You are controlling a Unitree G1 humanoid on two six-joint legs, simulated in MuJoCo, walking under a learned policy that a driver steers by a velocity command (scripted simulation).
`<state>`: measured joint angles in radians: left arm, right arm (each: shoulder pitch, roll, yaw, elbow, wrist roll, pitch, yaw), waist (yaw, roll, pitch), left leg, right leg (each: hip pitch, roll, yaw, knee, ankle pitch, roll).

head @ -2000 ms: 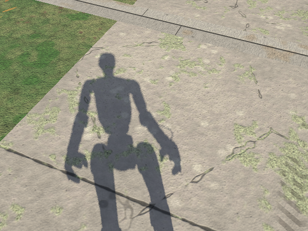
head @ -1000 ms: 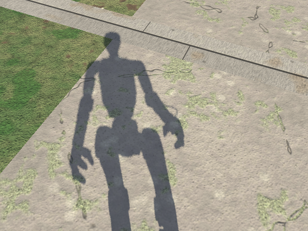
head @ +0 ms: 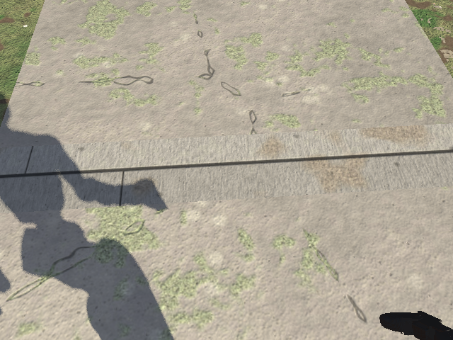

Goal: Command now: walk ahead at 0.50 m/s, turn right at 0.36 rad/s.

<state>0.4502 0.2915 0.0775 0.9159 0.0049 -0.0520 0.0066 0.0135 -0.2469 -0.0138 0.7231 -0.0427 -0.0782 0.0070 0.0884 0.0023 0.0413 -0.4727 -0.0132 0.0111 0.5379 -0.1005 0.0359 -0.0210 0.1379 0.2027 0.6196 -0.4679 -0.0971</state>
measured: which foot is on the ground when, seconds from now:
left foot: down 0.00-0.50, up 0.52-1.00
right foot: up 0.00-0.46, down 0.48-1.00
